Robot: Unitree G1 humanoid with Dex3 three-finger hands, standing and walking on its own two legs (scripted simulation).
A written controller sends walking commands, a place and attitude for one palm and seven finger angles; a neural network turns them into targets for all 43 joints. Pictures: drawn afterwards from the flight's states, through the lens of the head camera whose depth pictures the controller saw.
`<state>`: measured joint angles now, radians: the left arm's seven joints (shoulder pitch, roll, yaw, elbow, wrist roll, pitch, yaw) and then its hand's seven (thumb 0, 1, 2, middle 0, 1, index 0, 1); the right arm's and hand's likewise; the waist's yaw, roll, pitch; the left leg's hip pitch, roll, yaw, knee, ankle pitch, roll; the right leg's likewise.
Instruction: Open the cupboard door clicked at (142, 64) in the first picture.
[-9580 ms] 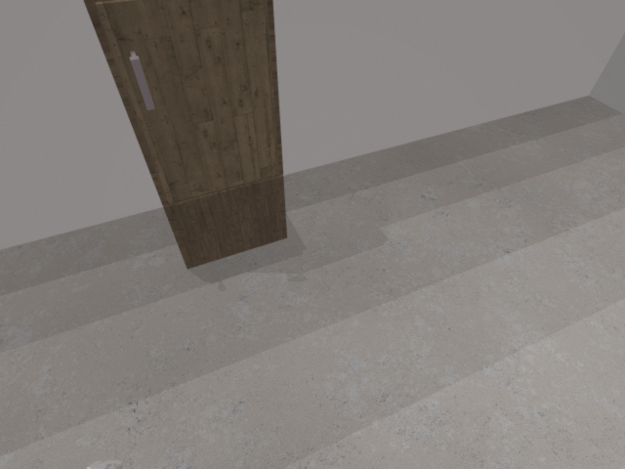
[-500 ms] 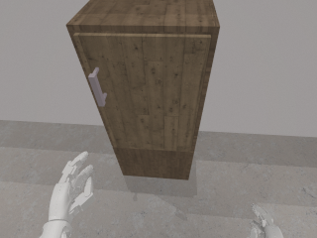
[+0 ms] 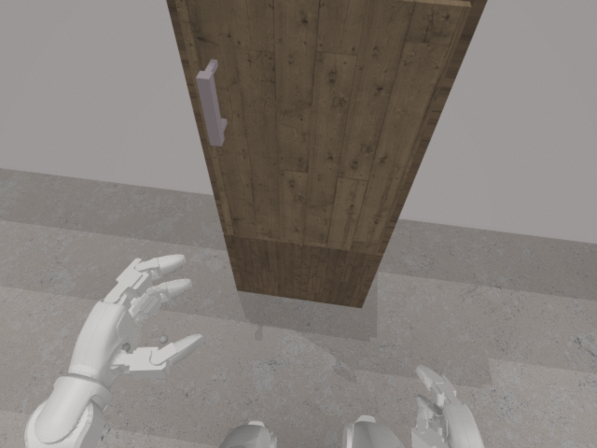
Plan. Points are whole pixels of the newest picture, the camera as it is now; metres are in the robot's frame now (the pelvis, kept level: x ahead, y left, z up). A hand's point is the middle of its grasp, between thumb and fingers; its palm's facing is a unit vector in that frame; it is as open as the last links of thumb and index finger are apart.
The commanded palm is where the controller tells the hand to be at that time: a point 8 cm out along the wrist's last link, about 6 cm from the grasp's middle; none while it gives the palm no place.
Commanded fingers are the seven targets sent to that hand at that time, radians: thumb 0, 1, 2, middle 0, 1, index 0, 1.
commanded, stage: raise the hand with hooked fingers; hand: left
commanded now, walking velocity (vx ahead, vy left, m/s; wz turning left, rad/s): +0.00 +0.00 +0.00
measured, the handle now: (215, 104) +0.61 +0.19 +0.11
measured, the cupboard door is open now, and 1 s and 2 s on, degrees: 0 0 0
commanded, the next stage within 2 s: move the hooked fingers beside the handle in 1.36 s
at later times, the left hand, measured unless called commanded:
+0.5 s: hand (112, 285) +0.28 +0.24 +0.10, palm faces -0.03 -1.00 -0.08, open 13.3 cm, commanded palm +0.25 +0.29 +0.10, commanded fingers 0.00 -0.50 0.30 -0.30 -1.20 -0.30 -1.20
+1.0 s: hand (92, 230) +0.32 +0.26 +0.13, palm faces -0.04 -1.00 -0.04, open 14.0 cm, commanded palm +0.29 +0.31 +0.13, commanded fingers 0.00 -0.50 0.30 -0.30 -1.20 -0.30 -1.20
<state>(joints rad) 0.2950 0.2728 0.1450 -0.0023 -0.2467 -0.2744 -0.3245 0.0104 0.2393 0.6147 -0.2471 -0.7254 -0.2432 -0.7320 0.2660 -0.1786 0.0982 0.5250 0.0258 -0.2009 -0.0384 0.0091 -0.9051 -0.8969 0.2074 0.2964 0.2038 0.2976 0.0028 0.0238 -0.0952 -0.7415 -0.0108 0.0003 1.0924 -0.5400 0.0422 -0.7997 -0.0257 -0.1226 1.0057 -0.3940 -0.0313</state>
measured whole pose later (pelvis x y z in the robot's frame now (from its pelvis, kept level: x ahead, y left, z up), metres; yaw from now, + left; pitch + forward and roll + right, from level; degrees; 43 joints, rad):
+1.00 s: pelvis +0.03 -0.01 +0.04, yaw -1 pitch +7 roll -1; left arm -0.09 0.45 0.45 0.45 -0.36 -0.21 -0.57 -0.01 -0.49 0.30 -0.30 -1.20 -0.29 -1.20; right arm 0.30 -0.31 0.05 0.57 0.04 -0.22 -0.08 0.01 -0.91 -0.90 0.21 0.30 0.20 0.30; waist 0.00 0.02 -0.06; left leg -0.47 0.00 0.02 0.80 -0.44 0.03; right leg -0.55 0.00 -0.10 0.74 -0.31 -0.04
